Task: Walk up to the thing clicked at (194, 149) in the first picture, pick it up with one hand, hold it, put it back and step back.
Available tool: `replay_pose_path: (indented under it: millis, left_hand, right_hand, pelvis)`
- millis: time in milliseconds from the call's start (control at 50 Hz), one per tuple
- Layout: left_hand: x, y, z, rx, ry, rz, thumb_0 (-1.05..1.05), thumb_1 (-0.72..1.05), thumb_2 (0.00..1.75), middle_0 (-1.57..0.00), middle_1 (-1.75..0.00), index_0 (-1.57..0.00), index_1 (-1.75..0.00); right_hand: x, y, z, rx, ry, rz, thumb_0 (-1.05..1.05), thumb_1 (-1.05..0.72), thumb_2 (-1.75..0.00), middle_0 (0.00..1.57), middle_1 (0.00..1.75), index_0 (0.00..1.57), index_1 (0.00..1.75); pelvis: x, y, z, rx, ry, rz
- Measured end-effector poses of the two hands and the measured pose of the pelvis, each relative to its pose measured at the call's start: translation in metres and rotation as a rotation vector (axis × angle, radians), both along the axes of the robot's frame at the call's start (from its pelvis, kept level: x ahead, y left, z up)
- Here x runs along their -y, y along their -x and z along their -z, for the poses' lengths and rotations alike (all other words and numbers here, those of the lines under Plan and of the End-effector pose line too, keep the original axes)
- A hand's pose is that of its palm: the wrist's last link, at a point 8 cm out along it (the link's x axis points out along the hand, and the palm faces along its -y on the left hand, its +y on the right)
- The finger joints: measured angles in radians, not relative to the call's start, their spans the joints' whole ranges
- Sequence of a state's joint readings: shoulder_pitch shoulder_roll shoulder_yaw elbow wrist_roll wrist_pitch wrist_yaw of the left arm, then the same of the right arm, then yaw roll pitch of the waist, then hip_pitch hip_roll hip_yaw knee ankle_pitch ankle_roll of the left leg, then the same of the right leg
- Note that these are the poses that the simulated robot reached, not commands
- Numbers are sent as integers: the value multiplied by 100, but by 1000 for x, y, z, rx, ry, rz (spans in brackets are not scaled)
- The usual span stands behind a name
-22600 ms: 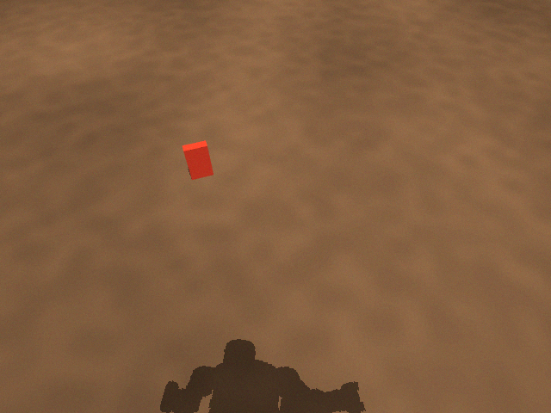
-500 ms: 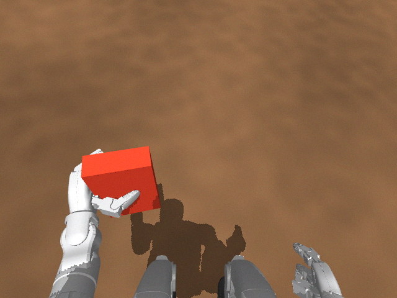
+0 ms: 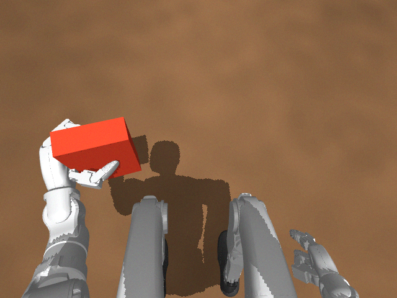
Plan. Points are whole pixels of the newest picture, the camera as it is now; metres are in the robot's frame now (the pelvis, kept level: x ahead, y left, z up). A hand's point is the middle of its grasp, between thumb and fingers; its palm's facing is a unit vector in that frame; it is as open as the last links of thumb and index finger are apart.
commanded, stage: crouch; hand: left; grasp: from the side
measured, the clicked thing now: (105, 155) +0.37 +0.20 -0.07
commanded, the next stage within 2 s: lower in 1.04 s
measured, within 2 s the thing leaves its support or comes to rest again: neither
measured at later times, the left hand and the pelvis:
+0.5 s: hand (106, 166) +0.38 +0.24 -0.20, palm faces +0.25 -0.97 -0.03, open 9.0 cm; pelvis -0.04 +0.00 -0.13, yaw -2 degrees
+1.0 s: hand (111, 169) +0.39 +0.24 -0.26, palm faces +0.23 -0.97 -0.02, open 9.0 cm; pelvis -0.03 +0.00 -0.17, yaw -4 degrees
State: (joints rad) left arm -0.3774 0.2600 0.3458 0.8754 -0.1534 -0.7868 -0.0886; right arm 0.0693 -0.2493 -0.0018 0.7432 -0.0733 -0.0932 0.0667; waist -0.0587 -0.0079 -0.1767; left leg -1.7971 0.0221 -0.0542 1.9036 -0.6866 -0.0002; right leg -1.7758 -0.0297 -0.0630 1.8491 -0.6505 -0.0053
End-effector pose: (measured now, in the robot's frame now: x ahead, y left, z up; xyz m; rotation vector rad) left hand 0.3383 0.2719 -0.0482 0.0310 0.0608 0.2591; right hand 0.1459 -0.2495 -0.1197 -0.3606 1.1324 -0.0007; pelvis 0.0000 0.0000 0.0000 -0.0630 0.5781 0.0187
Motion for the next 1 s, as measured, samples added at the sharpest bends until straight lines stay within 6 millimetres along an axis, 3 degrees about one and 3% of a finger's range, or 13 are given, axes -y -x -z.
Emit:
replay_pose_path:
  millis: [160, 440, 620, 1000]
  left_hand:
    - [-10, -10, 65, 15, -7, -9, 1, -44, 106, -90, -117, -92, -117]
    - [-11, -9, 134, -6, 16, 8, 1, -45, 107, -91, -117, -93, -117]
    - [-18, -18, 168, 1, 14, 4, 1, -45, 107, -91, -117, -93, -117]
    - [-18, -15, 210, -21, 22, 29, 1, -45, 107, -91, -117, -93, -117]
  right_hand:
    - [8, 24, 54, -43, 39, -17, 1, -94, -91, 21, 30, 20, 30]
    - [15, 78, 115, -126, 65, 16, 1, -94, -91, 21, 30, 20, 30]
    - [17, 87, 130, -180, 106, -4, 1, -93, -91, 21, 30, 20, 30]
    - [20, 66, 143, -177, 152, -91, 0, -95, -91, 21, 30, 20, 30]
  pelvis:
    - [1, 18, 60, 7, 13, 6]
    - [-1, 36, 125, 62, 23, 17]
    - [-3, 34, 148, 73, 41, 25]
    - [-5, 31, 172, 116, 71, 37]
